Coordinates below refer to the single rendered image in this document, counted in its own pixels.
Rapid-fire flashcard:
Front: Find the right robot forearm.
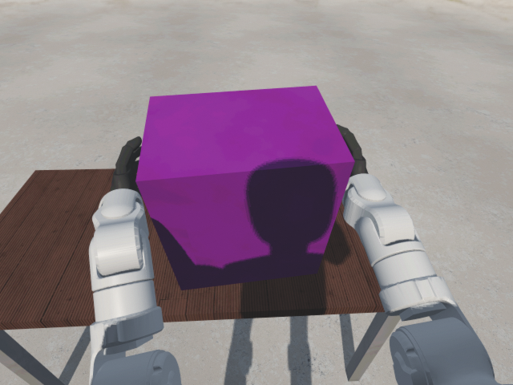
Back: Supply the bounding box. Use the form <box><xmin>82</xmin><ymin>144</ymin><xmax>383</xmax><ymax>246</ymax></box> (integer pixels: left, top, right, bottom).
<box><xmin>342</xmin><ymin>173</ymin><xmax>495</xmax><ymax>377</ymax></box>

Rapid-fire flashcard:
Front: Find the left robot forearm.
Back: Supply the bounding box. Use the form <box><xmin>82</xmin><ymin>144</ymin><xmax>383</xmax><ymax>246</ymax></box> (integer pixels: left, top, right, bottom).
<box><xmin>89</xmin><ymin>188</ymin><xmax>164</xmax><ymax>385</ymax></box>

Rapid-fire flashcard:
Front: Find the robot left hand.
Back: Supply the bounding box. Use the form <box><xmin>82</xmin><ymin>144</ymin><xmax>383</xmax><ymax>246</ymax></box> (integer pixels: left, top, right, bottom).
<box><xmin>111</xmin><ymin>136</ymin><xmax>142</xmax><ymax>196</ymax></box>

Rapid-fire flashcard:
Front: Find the carton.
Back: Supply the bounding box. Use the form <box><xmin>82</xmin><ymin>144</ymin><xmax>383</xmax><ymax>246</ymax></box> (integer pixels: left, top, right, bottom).
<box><xmin>135</xmin><ymin>86</ymin><xmax>355</xmax><ymax>290</ymax></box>

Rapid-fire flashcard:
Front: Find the robot right hand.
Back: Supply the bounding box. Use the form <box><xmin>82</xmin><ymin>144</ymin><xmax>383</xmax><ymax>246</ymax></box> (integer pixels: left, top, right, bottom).
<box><xmin>337</xmin><ymin>124</ymin><xmax>369</xmax><ymax>177</ymax></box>

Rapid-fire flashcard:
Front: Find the left robot upper arm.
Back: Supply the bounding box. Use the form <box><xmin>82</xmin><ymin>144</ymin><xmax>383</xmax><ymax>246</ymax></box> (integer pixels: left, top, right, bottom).
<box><xmin>92</xmin><ymin>350</ymin><xmax>182</xmax><ymax>385</ymax></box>

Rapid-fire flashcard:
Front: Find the right robot upper arm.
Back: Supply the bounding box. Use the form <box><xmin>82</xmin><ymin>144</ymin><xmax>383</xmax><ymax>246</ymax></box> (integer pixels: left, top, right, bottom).
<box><xmin>390</xmin><ymin>317</ymin><xmax>513</xmax><ymax>385</ymax></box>

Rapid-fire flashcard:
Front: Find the table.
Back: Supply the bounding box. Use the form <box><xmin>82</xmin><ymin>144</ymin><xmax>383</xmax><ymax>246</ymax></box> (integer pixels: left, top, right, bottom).
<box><xmin>0</xmin><ymin>168</ymin><xmax>401</xmax><ymax>385</ymax></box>

